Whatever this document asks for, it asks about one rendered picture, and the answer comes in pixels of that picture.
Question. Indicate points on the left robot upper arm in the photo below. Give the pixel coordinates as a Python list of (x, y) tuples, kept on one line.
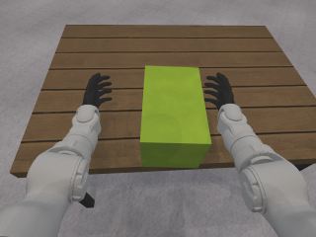
[(56, 181)]

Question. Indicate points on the carton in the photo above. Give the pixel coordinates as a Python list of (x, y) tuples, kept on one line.
[(174, 129)]

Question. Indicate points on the robot left forearm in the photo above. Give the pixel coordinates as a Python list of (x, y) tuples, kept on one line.
[(82, 138)]

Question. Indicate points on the table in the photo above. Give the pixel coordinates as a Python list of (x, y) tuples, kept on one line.
[(278, 105)]

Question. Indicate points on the robot right forearm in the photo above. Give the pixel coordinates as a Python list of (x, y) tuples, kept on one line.
[(240, 140)]

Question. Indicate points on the right robot upper arm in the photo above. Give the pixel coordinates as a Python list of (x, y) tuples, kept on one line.
[(277, 192)]

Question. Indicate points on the left robot hand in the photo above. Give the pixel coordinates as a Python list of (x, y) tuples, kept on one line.
[(92, 93)]

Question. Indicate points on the right robot hand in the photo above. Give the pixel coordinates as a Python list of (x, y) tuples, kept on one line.
[(224, 93)]

